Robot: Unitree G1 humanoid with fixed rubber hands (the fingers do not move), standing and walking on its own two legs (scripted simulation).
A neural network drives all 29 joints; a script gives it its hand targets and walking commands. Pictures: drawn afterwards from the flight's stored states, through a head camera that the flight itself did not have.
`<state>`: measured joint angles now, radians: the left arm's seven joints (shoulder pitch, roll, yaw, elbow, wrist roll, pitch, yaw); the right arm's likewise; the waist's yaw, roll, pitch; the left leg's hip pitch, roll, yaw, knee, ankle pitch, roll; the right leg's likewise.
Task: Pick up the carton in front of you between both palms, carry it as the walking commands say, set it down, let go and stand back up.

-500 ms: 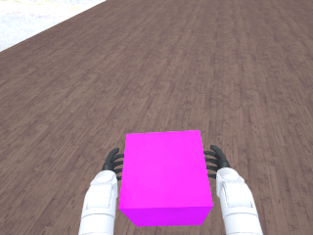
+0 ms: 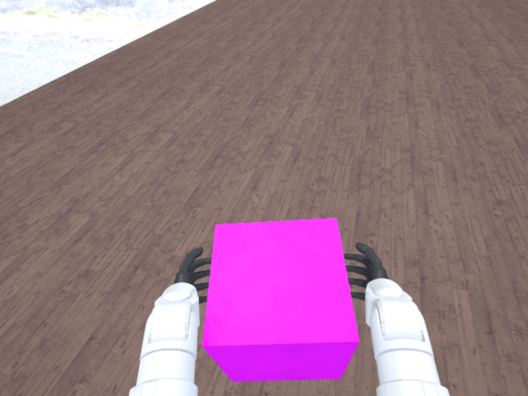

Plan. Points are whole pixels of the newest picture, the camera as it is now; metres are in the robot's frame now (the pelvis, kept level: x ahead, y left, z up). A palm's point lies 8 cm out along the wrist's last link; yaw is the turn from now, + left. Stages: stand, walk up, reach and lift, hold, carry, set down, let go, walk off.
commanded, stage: set down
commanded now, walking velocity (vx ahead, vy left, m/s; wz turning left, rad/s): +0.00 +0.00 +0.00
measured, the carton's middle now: (281, 305) +0.32 +0.00 -0.05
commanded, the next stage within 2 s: none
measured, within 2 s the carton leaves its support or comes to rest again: neither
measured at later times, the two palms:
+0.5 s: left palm (213, 308) +0.35 +0.14 -0.11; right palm (358, 305) +0.35 -0.16 -0.12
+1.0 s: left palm (228, 319) +0.40 +0.13 -0.25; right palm (348, 316) +0.41 -0.16 -0.26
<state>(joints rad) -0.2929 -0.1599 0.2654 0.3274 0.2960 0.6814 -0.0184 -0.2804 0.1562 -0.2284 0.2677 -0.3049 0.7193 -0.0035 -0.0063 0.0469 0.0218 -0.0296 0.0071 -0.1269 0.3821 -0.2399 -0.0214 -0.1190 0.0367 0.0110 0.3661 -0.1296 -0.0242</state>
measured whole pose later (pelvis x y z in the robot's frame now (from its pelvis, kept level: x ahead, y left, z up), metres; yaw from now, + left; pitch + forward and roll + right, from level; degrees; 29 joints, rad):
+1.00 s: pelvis -0.05 +0.01 -0.18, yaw +1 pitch +44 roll +4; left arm -0.87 -0.15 0.52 0.55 0.25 0.29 0.07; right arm -0.93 0.04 -0.48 0.60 -0.33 0.32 -0.01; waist -0.01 0.04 -0.16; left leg -1.63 -0.10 -0.08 1.36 -0.50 -0.06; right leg -1.74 0.06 0.11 1.32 -0.35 0.02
